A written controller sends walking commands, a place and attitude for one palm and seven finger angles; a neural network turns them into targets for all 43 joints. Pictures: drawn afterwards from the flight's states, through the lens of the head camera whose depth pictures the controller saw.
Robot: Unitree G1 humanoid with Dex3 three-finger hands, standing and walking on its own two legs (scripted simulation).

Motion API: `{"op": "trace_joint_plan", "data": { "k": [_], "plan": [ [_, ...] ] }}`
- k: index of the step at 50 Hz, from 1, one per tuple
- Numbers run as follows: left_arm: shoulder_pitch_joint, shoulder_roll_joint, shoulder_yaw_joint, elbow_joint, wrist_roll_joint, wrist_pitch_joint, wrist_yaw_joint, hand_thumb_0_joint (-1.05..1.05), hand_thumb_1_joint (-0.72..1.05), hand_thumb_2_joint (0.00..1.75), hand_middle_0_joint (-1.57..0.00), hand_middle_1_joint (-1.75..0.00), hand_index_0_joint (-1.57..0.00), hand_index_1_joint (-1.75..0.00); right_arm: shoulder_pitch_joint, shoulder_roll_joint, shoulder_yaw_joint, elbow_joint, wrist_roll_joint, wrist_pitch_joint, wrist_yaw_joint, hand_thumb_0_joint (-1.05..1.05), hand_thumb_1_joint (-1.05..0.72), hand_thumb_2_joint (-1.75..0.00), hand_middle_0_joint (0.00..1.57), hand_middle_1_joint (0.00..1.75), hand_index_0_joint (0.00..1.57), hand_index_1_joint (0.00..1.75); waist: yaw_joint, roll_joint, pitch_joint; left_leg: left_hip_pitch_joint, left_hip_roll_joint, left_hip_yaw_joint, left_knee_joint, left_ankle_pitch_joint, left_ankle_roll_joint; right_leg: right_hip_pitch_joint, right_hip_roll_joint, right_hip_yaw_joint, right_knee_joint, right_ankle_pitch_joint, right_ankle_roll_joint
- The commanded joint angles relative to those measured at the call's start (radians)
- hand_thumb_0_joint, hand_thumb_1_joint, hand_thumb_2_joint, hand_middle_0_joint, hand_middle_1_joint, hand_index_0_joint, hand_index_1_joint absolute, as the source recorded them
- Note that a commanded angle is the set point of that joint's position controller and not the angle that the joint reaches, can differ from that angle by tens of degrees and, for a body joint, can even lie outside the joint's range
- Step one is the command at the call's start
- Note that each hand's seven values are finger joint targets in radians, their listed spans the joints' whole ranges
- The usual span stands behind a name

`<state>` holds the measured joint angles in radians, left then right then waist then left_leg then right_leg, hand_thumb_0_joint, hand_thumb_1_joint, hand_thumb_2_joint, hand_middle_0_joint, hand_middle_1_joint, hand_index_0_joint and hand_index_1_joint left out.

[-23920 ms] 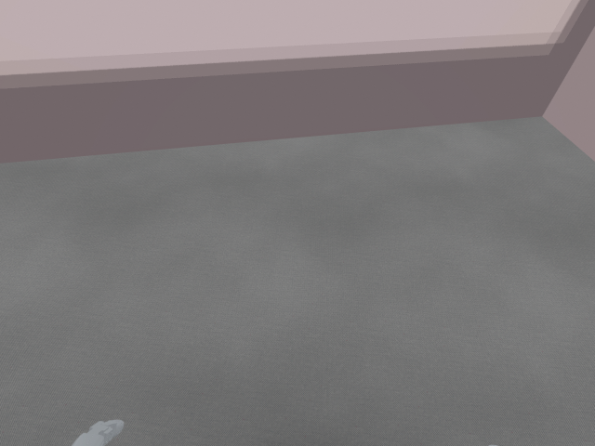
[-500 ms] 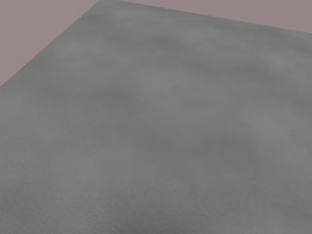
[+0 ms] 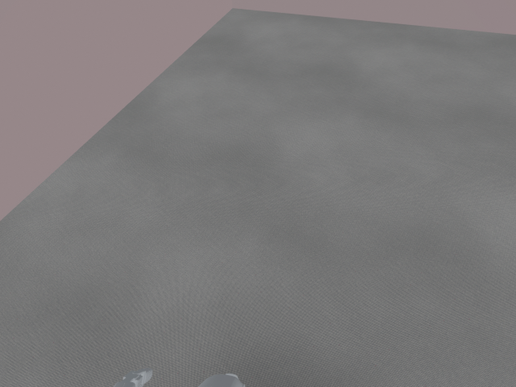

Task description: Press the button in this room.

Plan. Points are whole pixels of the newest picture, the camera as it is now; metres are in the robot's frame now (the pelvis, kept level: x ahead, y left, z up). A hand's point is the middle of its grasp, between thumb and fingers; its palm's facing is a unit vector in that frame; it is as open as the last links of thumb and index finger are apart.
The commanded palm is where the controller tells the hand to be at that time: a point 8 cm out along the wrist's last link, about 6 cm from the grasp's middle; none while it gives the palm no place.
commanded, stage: turn or walk to find it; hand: left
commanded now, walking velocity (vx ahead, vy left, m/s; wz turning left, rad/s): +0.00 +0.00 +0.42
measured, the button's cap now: out of the picture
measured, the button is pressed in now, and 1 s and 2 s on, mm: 0 0 0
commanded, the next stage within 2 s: stand and wait in 1.10 s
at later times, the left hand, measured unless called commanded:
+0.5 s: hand out of the picture -0.05 +0.25 -0.18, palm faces +0.27 -0.93 -0.24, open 7.4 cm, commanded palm none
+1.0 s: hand out of the picture +0.03 +0.22 -0.14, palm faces +0.38 -0.88 -0.29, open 7.4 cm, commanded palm none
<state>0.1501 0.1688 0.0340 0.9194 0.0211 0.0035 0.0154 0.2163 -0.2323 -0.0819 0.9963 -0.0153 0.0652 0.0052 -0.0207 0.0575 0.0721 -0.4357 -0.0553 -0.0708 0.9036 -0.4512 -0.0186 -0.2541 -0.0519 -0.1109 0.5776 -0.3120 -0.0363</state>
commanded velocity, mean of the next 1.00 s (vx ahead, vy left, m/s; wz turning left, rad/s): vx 0.00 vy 0.00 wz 0.42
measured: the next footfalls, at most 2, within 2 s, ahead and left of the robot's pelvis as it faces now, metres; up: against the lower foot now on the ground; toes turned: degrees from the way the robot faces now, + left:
left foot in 0.40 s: -0.02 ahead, +0.14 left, +0.00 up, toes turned +15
right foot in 0.90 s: +0.06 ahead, -0.07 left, +0.00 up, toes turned +17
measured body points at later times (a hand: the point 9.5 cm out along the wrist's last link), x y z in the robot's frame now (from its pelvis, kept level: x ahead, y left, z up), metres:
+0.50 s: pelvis -0.02 +0.04 +0.00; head +0.01 +0.08 +0.44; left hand -0.07 +0.30 -0.17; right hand +0.14 -0.18 -0.13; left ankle -0.06 +0.13 -0.73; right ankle -0.01 -0.10 -0.69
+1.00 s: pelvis -0.01 +0.00 +0.00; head +0.04 -0.02 +0.45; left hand +0.01 +0.27 -0.12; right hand +0.11 -0.22 -0.17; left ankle -0.08 +0.12 -0.69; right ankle +0.02 -0.08 -0.73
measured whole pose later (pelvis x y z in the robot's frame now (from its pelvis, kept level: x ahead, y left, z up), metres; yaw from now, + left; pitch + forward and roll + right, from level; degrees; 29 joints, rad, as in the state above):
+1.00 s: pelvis -0.01 +0.00 +0.00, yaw +24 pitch +0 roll +2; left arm 0.12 0.17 0.03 0.91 0.02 0.00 0.02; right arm 0.24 -0.23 -0.08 1.01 -0.01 0.06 0.00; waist -0.04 0.06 0.08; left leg -0.41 -0.06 -0.07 0.93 -0.48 -0.02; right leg -0.26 -0.05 -0.11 0.58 -0.32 -0.04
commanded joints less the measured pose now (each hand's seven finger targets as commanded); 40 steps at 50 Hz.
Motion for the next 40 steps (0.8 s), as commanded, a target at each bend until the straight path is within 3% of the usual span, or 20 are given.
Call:
{"op": "trace_joint_plan", "data": {
  "k": [1,4,6,9,14,16,18,19,20,21,22,23,24,25,27,30,36,40],
  "plan": [
    [-0.007,0.176,0.041,-0.069,-0.007,-0.014,0.017,0.0,0.9,0.9,-0.2,-0.3,-0.2,-0.3,0.022,-0.074,-0.027,-0.055,-0.01,-0.009,0.01,0.0,-0.9,-0.9,0.2,0.3,0.2,0.3,-0.004,-0.192,-0.012,-0.119,0.067,-0.003,0.314,0.072,-0.023,0.026,-0.26,0.186,-0.298,0.165,-0.054],
    [0.046,0.167,0.04,-0.051,-0.006,-0.021,0.018,0.0,0.9,0.9,-0.2,-0.3,-0.2,-0.3,0.023,-0.069,-0.024,-0.045,-0.006,-0.006,0.013,0.0,-0.9,-0.9,0.2,0.3,0.2,0.3,0.013,-0.211,-0.03,-0.121,0.077,0.017,0.311,0.117,-0.044,0.077,-0.249,0.128,-0.292,0.217,-0.049],
    [0.075,0.178,0.044,-0.045,-0.003,-0.02,0.019,0.0,0.9,0.9,-0.2,-0.3,-0.2,-0.3,0.008,-0.067,-0.021,-0.049,-0.006,-0.005,0.011,0.0,-0.9,-0.9,0.2,0.3,0.2,0.3,0.026,-0.22,-0.035,-0.123,0.091,0.029,0.276,0.106,-0.055,0.103,-0.265,0.124,-0.289,0.219,-0.062],
    [0.124,0.193,0.051,-0.024,0.003,-0.018,0.019,0.0,0.9,0.9,-0.2,-0.3,-0.2,-0.3,-0.047,-0.058,-0.013,-0.062,-0.003,-0.009,0.01,0.0,-0.9,-0.9,0.2,0.3,0.2,0.3,0.054,-0.206,-0.04,-0.096,0.1,0.055,0.146,0.042,-0.059,0.142,-0.294,0.123,-0.272,0.281,-0.084],
    [0.163,0.234,0.063,0.006,0.01,-0.011,0.014,0.0,0.9,0.9,-0.2,-0.3,-0.2,-0.3,-0.094,-0.039,0.007,-0.077,0.007,-0.025,0.006,0.0,-0.9,-0.9,0.2,0.3,0.2,0.3,0.08,-0.25,-0.088,-0.006,0.091,0.117,-0.095,-0.026,-0.047,0.204,-0.315,0.09,-0.194,0.475,-0.108],
    [0.158,0.245,0.066,0.01,0.01,-0.007,0.013,0.0,0.9,0.9,-0.2,-0.3,-0.2,-0.3,-0.077,-0.042,0.011,-0.073,0.01,-0.032,0.003,0.0,-0.9,-0.9,0.2,0.3,0.2,0.3,0.071,-0.263,-0.111,0.056,0.082,0.144,-0.189,-0.003,-0.037,0.195,-0.319,0.075,-0.158,0.505,-0.101],
    [0.125,0.247,0.067,0.013,0.003,-0.003,0.012,0.0,0.9,0.9,-0.2,-0.3,-0.2,-0.3,-0.02,-0.052,0.011,-0.059,0.01,-0.042,0.002,0.0,-0.9,-0.9,0.2,0.3,0.2,0.3,0.033,-0.232,-0.144,0.177,0.076,0.159,-0.374,0.139,-0.026,0.162,-0.299,0.027,-0.081,0.472,-0.052],
    [0.11,0.232,0.066,0.011,-0.006,0.002,0.012,0.0,0.9,0.9,-0.2,-0.3,-0.2,-0.3,0.017,-0.075,0.005,-0.049,0.009,-0.051,0.004,0.0,-0.9,-0.9,0.2,0.3,0.2,0.3,0.007,-0.151,-0.16,0.301,0.1,0.127,-0.517,0.279,-0.015,0.082,-0.268,-0.018,0.015,0.393,-0.003],
    [0.129,0.182,0.058,-0.012,-0.014,0.011,0.008,0.0,0.9,0.9,-0.2,-0.3,-0.2,-0.3,0.047,-0.164,-0.014,-0.052,0.001,-0.062,0.001,0.0,-0.9,-0.9,0.2,0.3,0.2,0.3,-0.011,0.083,-0.186,0.448,0.275,-0.109,-0.575,0.478,0.057,-0.12,-0.158,-0.08,0.191,0.121,0.069],
    [0.083,0.126,0.032,-0.043,-0.012,0.019,0.005,0.0,0.9,0.9,-0.2,-0.3,-0.2,-0.3,0.081,-0.242,-0.033,-0.048,0.001,-0.056,-0.008,0.0,-0.9,-0.9,0.2,0.3,0.2,0.3,-0.034,0.263,-0.143,0.465,0.455,-0.299,-0.586,0.794,0.166,-0.306,-0.067,-0.052,0.353,-0.335,0.117],
    [0.043,0.15,0.035,-0.044,-0.007,0.029,0.008,0.0,0.9,0.9,-0.2,-0.3,-0.2,-0.3,0.09,-0.243,-0.031,-0.037,-0.002,-0.045,-0.01,0.0,-0.9,-0.9,0.2,0.3,0.2,0.3,-0.044,0.164,-0.131,0.394,0.478,-0.243,-0.568,0.744,0.22,-0.269,-0.081,0.021,0.446,-0.333,0.099],
    [0.015,0.141,0.037,-0.03,-0.003,0.037,0.01,0.0,0.9,0.9,-0.2,-0.3,-0.2,-0.3,0.056,-0.205,-0.023,-0.037,-0.005,-0.051,-0.02,0.0,-0.9,-0.9,0.2,0.3,0.2,0.3,-0.037,0.199,-0.093,0.34,0.41,-0.221,-0.596,0.696,0.196,-0.285,-0.088,0.061,0.476,-0.27,0.103],
    [0.01,0.152,0.042,-0.017,-0.005,0.039,0.004,0.0,0.9,0.9,-0.2,-0.3,-0.2,-0.3,0.003,-0.18,-0.016,-0.049,-0.004,-0.05,-0.026,0.0,-0.9,-0.9,0.2,0.3,0.2,0.3,-0.015,0.192,-0.062,0.32,0.373,-0.192,-0.591,0.639,0.184,-0.301,-0.087,0.071,0.51,-0.21,0.106],
    [0.015,0.158,0.045,-0.009,-0.004,0.035,-0.003,0.0,0.9,0.9,-0.2,-0.3,-0.2,-0.3,-0.025,-0.163,-0.008,-0.059,-0.005,-0.052,-0.028,0.0,-0.9,-0.9,0.2,0.3,0.2,0.3,-0.004,0.143,-0.047,0.311,0.33,-0.151,-0.579,0.659,0.169,-0.303,-0.076,0.077,0.529,-0.153,0.107],
    [0.043,0.154,0.043,0.009,-0.006,0.03,-0.008,0.0,0.9,0.9,-0.2,-0.3,-0.2,-0.3,-0.033,-0.156,-0.003,-0.065,-0.002,-0.061,-0.028,0.0,-0.9,-0.9,0.2,0.3,0.2,0.3,0.014,0.089,-0.073,0.353,0.292,-0.106,-0.559,0.733,0.159,-0.299,-0.061,0.072,0.538,-0.107,0.118],
    [0.038,0.153,0.04,0.005,-0.006,0.028,-0.006,0.0,0.9,0.9,-0.2,-0.3,-0.2,-0.3,-0.006,-0.154,-0.007,-0.065,0.002,-0.067,-0.027,0.0,-0.9,-0.9,0.2,0.3,0.2,0.3,0.01,0.067,-0.1,0.393,0.279,-0.101,-0.553,0.782,0.16,-0.301,-0.054,0.078,0.52,-0.08,0.132],
    [-0.036,0.139,0.033,-0.038,-0.01,0.027,0.001,0.0,0.9,0.9,-0.2,-0.3,-0.2,-0.3,0.033,-0.156,-0.019,-0.064,-0.006,-0.06,-0.023,0.0,-0.9,-0.9,0.2,0.3,0.2,0.3,-0.015,0.095,-0.099,0.383,0.29,-0.186,-0.54,0.742,0.188,-0.272,-0.034,0.088,0.381,-0.124,0.135],
    [-0.039,0.128,0.029,-0.05,-0.016,0.019,0.003,0.0,0.9,0.9,-0.2,-0.3,-0.2,-0.3,0.016,-0.158,-0.024,-0.072,-0.01,-0.053,-0.022,0.0,-0.9,-0.9,0.2,0.3,0.2,0.3,-0.01,0.113,-0.111,0.324,0.275,-0.228,-0.5,0.774,0.186,-0.152,-0.001,0.072,0.192,-0.136,0.12]
  ]
}}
